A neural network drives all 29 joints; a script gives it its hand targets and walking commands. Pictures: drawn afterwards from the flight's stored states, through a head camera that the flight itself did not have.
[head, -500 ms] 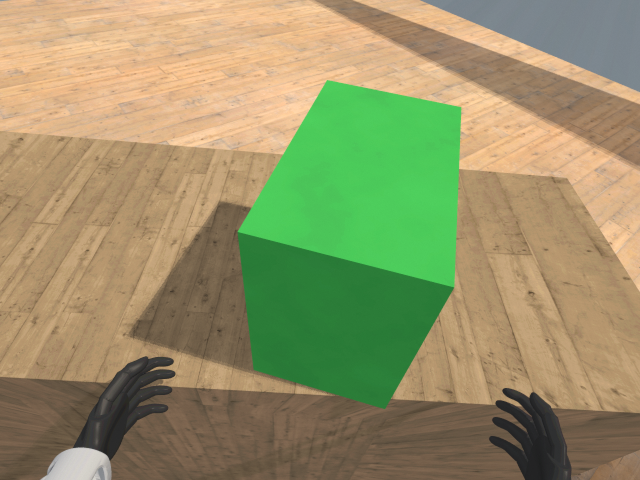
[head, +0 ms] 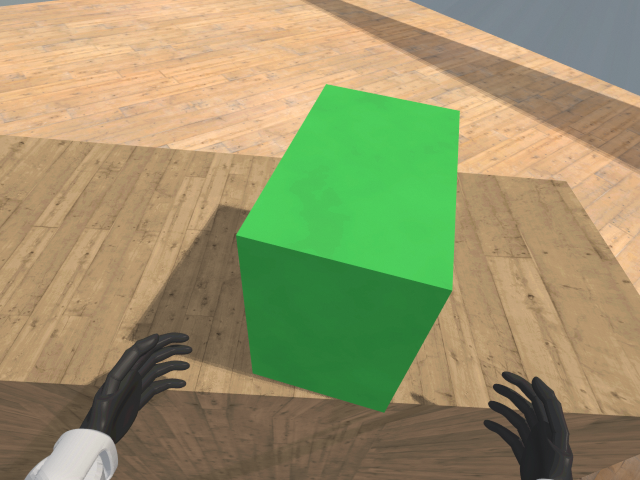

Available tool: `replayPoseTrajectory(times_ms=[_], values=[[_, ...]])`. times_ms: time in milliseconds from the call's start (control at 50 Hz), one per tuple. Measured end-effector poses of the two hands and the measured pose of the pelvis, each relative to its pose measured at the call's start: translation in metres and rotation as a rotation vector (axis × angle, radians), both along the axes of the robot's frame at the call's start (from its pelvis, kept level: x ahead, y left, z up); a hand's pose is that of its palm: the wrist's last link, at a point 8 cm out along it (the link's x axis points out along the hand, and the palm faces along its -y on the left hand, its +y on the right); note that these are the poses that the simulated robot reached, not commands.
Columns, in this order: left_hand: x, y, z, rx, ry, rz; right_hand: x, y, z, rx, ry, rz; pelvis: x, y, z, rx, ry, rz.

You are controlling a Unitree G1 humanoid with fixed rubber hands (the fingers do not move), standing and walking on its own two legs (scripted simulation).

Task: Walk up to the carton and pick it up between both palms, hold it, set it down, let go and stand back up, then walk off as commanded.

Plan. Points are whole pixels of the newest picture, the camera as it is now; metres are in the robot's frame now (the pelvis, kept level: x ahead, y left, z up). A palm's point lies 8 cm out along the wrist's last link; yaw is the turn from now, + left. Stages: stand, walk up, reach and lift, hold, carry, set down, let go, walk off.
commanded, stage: reach and lift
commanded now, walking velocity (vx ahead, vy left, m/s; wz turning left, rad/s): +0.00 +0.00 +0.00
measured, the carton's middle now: (354, 244) +0.42 +0.02 +0.08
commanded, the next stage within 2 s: none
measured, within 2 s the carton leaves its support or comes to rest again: neither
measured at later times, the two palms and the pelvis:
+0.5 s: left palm (152, 308) +0.27 +0.24 +0.10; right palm (535, 386) +0.24 -0.17 +0.09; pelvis +0.02 -0.01 +0.00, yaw +0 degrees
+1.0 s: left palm (186, 230) +0.34 +0.22 +0.15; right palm (539, 305) +0.29 -0.16 +0.16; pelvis +0.02 -0.01 +0.00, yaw +0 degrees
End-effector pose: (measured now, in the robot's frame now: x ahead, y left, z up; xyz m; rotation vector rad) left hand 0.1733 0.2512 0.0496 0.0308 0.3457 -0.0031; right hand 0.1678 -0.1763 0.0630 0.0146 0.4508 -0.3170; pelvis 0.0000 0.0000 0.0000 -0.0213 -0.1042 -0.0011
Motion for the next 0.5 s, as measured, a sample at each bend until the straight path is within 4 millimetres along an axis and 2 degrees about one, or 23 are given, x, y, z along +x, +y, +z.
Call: replayPoseTrajectory(times_ms=[120,300,500], values=[[0.015,-0.005,0.011,-0.009,-0.022,-0.017,0.015,0.002,0.006,0.016,-0.022,0.019,0.003,-0.003,0.0,0.004,0.004,0.0],[0.055,-0.01,0.035,0.009,-0.045,-0.042,0.046,0.005,0.021,0.052,-0.076,0.02,0.008,-0.005,0.0,0.007,0.015,-0.001],[0.092,-0.012,0.05,0.016,-0.028,-0.051,0.068,0.002,0.028,0.08,-0.083,0.0,0.017,-0.008,0.002,0.01,0.035,-0.001]])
